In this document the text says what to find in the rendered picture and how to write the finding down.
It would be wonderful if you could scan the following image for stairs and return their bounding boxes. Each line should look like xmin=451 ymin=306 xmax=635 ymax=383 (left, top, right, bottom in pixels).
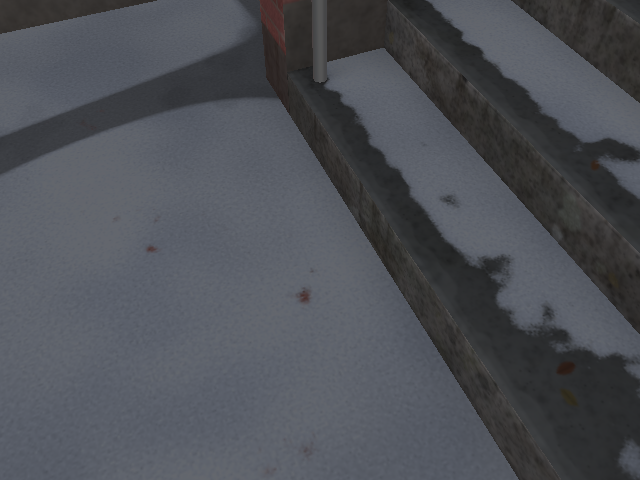
xmin=287 ymin=0 xmax=640 ymax=480

